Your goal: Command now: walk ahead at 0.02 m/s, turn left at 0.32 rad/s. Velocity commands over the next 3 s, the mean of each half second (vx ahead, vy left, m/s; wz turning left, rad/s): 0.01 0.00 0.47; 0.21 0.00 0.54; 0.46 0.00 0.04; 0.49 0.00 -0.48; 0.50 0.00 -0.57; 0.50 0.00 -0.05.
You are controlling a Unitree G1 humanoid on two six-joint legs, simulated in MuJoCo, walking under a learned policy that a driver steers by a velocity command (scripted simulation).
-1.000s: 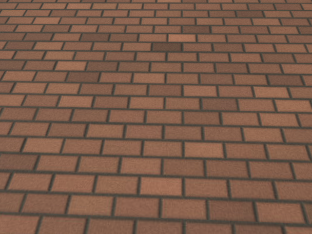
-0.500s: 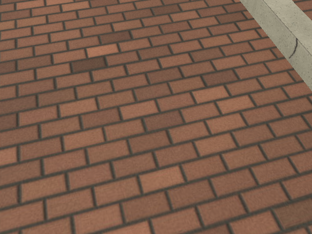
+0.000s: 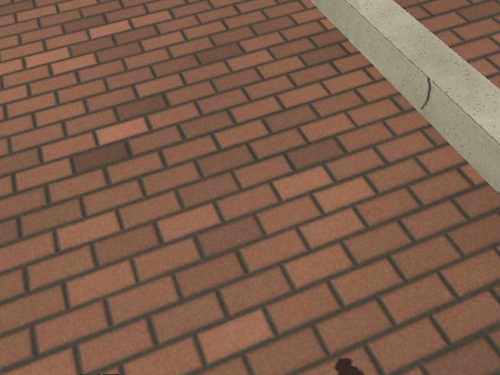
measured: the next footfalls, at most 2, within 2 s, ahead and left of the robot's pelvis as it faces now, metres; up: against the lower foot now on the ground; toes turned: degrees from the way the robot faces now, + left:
left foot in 0.18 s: +0.01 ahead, +0.13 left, +0.00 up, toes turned +11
right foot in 0.72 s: +0.11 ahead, -0.08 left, +0.00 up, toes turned +30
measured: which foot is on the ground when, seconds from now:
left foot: up 0.00-0.16, down 0.18-0.72, up 0.74-1.00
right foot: down 0.00-0.18, up 0.20-0.70, down 0.72-1.00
